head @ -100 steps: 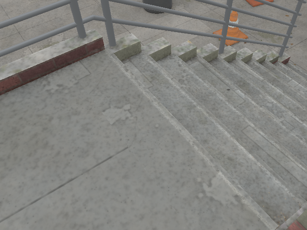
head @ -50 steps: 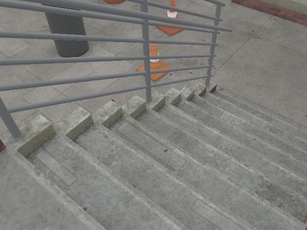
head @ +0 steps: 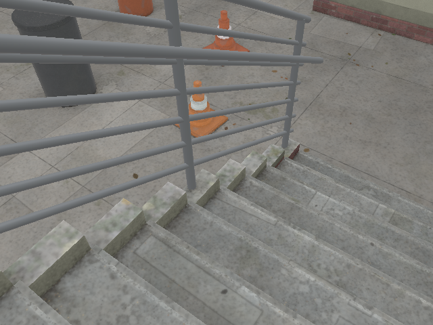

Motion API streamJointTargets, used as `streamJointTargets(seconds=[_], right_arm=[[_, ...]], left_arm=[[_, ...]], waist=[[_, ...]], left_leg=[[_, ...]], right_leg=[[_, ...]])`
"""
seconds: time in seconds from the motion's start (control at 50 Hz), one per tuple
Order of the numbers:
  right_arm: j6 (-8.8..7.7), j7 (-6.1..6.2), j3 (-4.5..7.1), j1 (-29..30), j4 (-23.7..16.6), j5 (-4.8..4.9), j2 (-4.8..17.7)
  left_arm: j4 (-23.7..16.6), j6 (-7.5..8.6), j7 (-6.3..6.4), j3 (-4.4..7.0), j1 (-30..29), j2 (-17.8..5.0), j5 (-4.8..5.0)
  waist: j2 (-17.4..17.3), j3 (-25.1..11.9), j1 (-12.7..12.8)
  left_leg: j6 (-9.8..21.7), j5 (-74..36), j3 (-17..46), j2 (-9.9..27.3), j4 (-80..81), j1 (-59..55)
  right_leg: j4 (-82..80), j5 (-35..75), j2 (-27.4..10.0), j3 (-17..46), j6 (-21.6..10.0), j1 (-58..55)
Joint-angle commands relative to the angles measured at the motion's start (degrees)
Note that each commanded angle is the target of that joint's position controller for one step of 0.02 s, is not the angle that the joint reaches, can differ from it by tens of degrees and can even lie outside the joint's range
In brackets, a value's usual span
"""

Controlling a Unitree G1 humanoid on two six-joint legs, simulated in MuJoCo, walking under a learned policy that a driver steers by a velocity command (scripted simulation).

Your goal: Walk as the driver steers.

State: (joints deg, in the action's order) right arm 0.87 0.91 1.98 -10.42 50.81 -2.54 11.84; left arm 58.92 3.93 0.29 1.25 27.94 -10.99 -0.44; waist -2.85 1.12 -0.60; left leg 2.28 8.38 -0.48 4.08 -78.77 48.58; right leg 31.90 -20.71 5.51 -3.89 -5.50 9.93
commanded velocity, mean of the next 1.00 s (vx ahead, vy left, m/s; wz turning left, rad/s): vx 0.22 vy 0.00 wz -0.34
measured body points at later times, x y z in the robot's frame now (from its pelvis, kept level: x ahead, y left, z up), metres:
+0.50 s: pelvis +0.30 +0.09 -0.16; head +0.34 +0.11 +0.28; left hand +0.21 +0.33 -0.31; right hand +0.45 -0.14 -0.28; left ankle +0.43 +0.17 -0.89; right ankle +0.10 -0.05 -0.66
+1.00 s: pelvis +0.32 +0.05 -0.17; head +0.29 +0.02 +0.28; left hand +0.54 +0.24 -0.25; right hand +0.36 -0.26 -0.28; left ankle +0.44 +0.17 -0.79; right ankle +0.30 -0.02 -0.89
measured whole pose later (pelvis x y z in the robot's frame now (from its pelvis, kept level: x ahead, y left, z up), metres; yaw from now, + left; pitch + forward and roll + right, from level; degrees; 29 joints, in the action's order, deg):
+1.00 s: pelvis +0.32 +0.05 -0.17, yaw -24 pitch -1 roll +2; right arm 3.8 1.8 3.3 -8.8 40.2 -1.8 17.0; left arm 37.6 -3.1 0.1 -0.2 15.1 -13.1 -1.1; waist -2.9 -1.7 -0.2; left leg -3.2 25.9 -0.1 1.4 -74.0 41.3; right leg 44.1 -21.9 2.4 1.9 -3.8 21.3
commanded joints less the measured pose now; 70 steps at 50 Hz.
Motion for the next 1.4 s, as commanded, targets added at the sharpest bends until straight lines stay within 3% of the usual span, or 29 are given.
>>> streamJointTargets(seconds=[0.02,0.06,0.1,0.2,0.28,0.32,0.36,0.4,0.42,0.44,0.48,0.5,0.54,0.58,0.7,0.78,0.82,0.86,0.88,0.9,0.92,0.94,0.96,1.0,1.08,1.28,1.34,1.38,1.4], right_arm=[[-0.76,-2.10,0.35,0.3,-0.8,-0.25,3.0],[-0.13,-1.75,1.14,-2.8,2.4,0.61,5.5],[-1.20,-1.57,1.07,7.6,-0.1,0.24,5.4],[-4.33,-1.29,1.73,22.3,-5.5,0.12,6.5],[-5.00,-3.51,0.11,22.4,-6.1,1.97,1.2],[-3.47,-4.05,-0.01,14.2,-2.2,2.45,1.9],[-4.18,-2.14,0.78,4.0,1.0,0.90,4.4],[-4.66,-1.23,2.61,-13.2,5.6,-0.19,9.6],[-4.60,-1.91,2.68,-17.2,5.8,-0.87,13.8],[-4.42,-3.00,2.80,-19.5,5.2,-0.28,14.5],[-3.17,-2.20,3.75,-10.7,1.9,1.94,13.7],[-2.97,-0.48,2.65,-1.8,-2.9,1.72,9.7],[-3.82,1.30,2.13,-2.4,-2.2,1.29,8.9],[-4.22,1.82,1.89,-3.0,-1.7,1.11,8.3],[-1.79,2.56,0.67,0.1,-5.4,1.23,7.7],[-0.72,1.32,1.95,3.0,-9.2,1.37,10.4],[0.67,1.82,3.29,0.3,-9.3,1.08,13.5],[2.91,1.65,3.79,-3.2,-9.0,1.04,13.5],[3.86,0.59,3.54,-4.9,-8.4,0.79,11.0],[3.80,-0.71,2.20,-0.9,-15.3,1.12,5.7],[2.61,-0.72,2.94,11.3,-17.7,1.15,10.5],[1.57,-0.04,1.53,9.8,-19.0,2.13,7.4],[1.05,0.74,1.20,8.5,-18.2,1.50,7.3],[2.47,1.71,1.40,4.4,-15.7,-0.62,7.8],[5.05,0.88,0.50,4.5,-17.8,-0.34,4.6],[4.13,0.39,-2.01,13.0,-23.8,-0.34,2.3],[2.58,0.10,-1.58,7.9,-21.0,0.62,4.2],[2.80,-0.37,-2.46,9.6,-22.6,2.46,3.0],[2.60,-0.58,-2.38,6.3,-21.1,3.13,2.7]], left_arm=[[-5.3,2.04,0.45,1.29,-6.5,-9.9,0.39],[-3.8,0.59,0.62,1.80,-2.4,-10.0,0.23],[-2.0,0.39,1.10,0.93,4.5,-6.9,-0.83],[0.0,1.12,2.54,2.29,14.9,-10.0,-3.18],[-1.8,3.41,1.24,-0.81,5.4,-2.8,-0.03],[-2.4,2.60,1.06,0.93,4.2,-7.9,-1.92],[-1.7,0.67,1.83,0.95,6.1,-7.1,-2.20],[1.4,-0.87,2.41,1.40,10.2,-6.5,-0.24],[2.0,-1.21,2.73,2.50,13.8,-6.1,2.63],[1.2,-0.84,3.88,1.69,23.2,-3.1,6.24],[-2.8,-2.36,4.36,1.05,11.5,-4.5,4.19],[-5.3,-3.68,3.74,1.61,3.5,-6.8,-0.40],[-8.4,-5.26,2.30,2.29,-3.2,-6.2,-3.24],[-10.7,-6.56,1.60,1.87,-5.8,-3.2,-2.90],[-18.8,-7.86,-0.23,0.90,-14.7,-2.2,-1.78],[-23.9,-9.23,-1.42,0.96,-21.2,-5.9,-1.89],[-25.2,-9.41,-2.49,1.23,-19.5,-7.0,0.45],[-22.9,-8.25,-3.41,1.62,-13.7,-7.4,0.75],[-21.9,-6.83,-3.28,2.02,-10.5,-8.5,0.75],[-25.2,-6.06,-2.98,3.01,-8.3,-17.1,1.88],[-23.6,-5.35,-1.99,3.72,-1.1,-18.2,0.63],[-22.8,-5.71,-0.13,2.98,-4.9,-17.8,-1.59],[-23.5,-6.63,0.99,2.49,-10.3,-15.7,-1.58],[-25.5,-6.76,1.24,1.28,-15.1,-11.9,-0.90],[-25.2,-5.67,0.82,0.76,-13.5,-10.2,0.59],[-25.8,-6.04,3.31,1.73,-7.4,-10.7,-0.59],[-28.1,-6.08,1.67,2.06,-13.4,-11.8,-0.77],[-27.9,-7.15,0.33,2.54,-12.5,-12.4,-0.97],[-28.4,-7.37,-0.24,2.55,-14.6,-12.7,-0.81]], waist=[[9.0,3.8,-3.0],[9.1,1.6,-2.5],[6.7,3.9,2.6],[4.6,10.2,8.9],[0.6,8.7,7.9],[0.8,6.5,7.8],[1.5,3.0,5.0],[-2.9,-6.5,-1.9],[-4.8,-10.7,-1.9],[-7.6,-22.1,1.6],[-7.7,-25.5,-0.3],[0.1,-19.8,0.6],[-1.8,-10.7,1.1],[-1.3,-5.6,2.6],[-5.0,-9.7,4.2],[-6.7,-3.4,3.2],[-8.6,-1.5,2.4],[-0.1,-2.1,2.6],[12.7,0.6,4.3],[28.6,1.7,4.0],[15.0,1.1,11.8],[13.6,2.2,5.9],[13.5,2.9,2.1],[12.8,0.6,-0.7],[6.1,-5.4,-2.3],[10.3,-6.3,3.5],[12.2,-9.3,1.5],[12.9,-4.4,3.4],[13.6,-4.7,1.8]], left_leg=[[0.9,-18.9,-1.0,0.0,24.0,-19.7],[3.3,-18.6,0.7,1.6,21.0,-11.9],[4.4,-21.9,2.4,2.3,26.5,-1.0],[1.5,-6.1,7.6,3.2,31.8,20.2],[0.2,-41.9,-1.2,0.3,50.8,-17.9],[-1.1,-43.4,-2.2,-1.8,54.0,-29.9],[-0.4,-45.8,0.0,-0.3,65.3,-35.2],[-2.4,-57.0,-1.2,4.0,64.0,-62.1],[-2.1,-82.3,3.3,11.2,47.7,-72.1],[5.1,-101.1,12.4,26.5,34.2,-86.9],[12.0,-50.8,16.8,27.6,44.6,-71.7],[11.9,-20.4,16.6,24.3,55.1,-54.5],[15.4,-28.4,14.7,26.3,57.8,-37.8],[14.4,-29.3,8.1,21.9,57.8,-27.1],[8.4,-1.0,-0.2,17.3,57.3,-23.7],[4.3,21.2,-4.4,16.3,58.9,-16.9],[3.8,21.2,-3.5,17.8,57.9,-22.5],[2.5,20.0,-5.9,16.0,45.9,-19.5],[-1.1,25.5,-11.9,11.0,27.7,-9.8],[-5.2,41.8,-11.8,-0.1,6.4,16.1],[-5.6,33.4,2.9,-2.8,6.0,16.6],[-5.4,26.7,5.2,-3.6,3.1,15.2],[-5.7,19.2,4.5,-3.6,1.6,15.6],[-6.4,9.9,1.9,-4.2,-4.4,10.6],[-7.1,4.9,0.9,-7.0,-15.9,7.6],[-6.6,5.5,2.7,-7.1,3.6,7.1],[-4.1,-5.7,3.4,-6.5,7.4,-12.5],[-3.9,16.8,1.4,-8.9,28.7,-18.9],[-3.5,10.6,-1.1,-9.4,27.8,-29.6]], right_leg=[[-18.3,30.0,-13.0,12.0,-7.8,16.8],[-12.8,37.7,-15.0,12.0,-7.6,1.1],[-9.1,28.9,-15.3,15.3,-8.2,-12.3],[-6.2,31.1,-22.2,23.2,-10.9,-31.2],[-0.7,13.6,-10.9,12.7,-3.6,1.2],[6.3,12.0,-8.7,12.9,-2.6,3.1],[23.8,16.9,-6.2,13.5,-2.3,-3.5],[50.5,-7.1,-1.6,10.4,-0.5,9.2],[69.9,-36.7,3.9,9.0,1.3,21.4],[77.9,-38.3,1.2,13.9,4.1,32.8],[74.3,-25.8,-5.6,9.2,4.3,35.6],[68.8,-11.5,-6.7,7.1,3.7,30.2],[67.1,-5.2,-7.8,7.1,4.0,27.9],[60.4,-0.1,-6.6,5.8,4.9,25.7],[45.3,16.5,-4.1,2.7,6.0,22.6],[32.2,6.6,-4.2,-0.1,5.3,14.6],[17.9,-11.8,-5.7,1.3,2.7,11.3],[5.8,-9.3,-3.0,0.3,0.9,-2.7],[-2.9,-4.9,-5.4,9.5,-0.1,-7.5],[-6.5,17.8,-26.1,46.1,-6.1,-13.3],[-13.3,34.2,-26.7,48.8,-9.7,-9.1],[-11.3,27.8,-26.1,44.7,-10.9,-4.9],[-9.8,18.7,-22.9,37.0,-9.6,-1.5],[-7.7,21.8,-16.9,28.6,-6.8,5.8],[-4.4,21.4,-13.1,26.9,-7.2,9.7],[-4.0,16.9,-11.8,34.9,-10.1,-1.7],[-2.0,25.7,-12.9,35.5,-11.2,7.2],[-6.2,21.6,-9.5,34.0,-9.3,9.3],[-5.9,19.9,-9.0,33.7,-8.1,15.2]])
